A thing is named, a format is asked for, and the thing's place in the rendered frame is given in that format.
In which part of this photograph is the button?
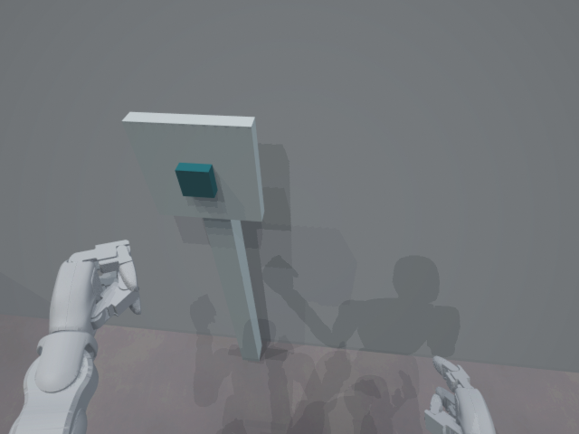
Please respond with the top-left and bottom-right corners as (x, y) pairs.
(175, 163), (218, 198)

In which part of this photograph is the robot right hand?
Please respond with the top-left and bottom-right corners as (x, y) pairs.
(424, 356), (496, 434)

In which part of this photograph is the panel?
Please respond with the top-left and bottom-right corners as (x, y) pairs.
(122, 112), (264, 362)

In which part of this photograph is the robot left hand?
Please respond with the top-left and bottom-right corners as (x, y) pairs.
(49, 240), (141, 337)

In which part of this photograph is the left robot forearm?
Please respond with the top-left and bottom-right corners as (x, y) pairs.
(9, 330), (99, 434)

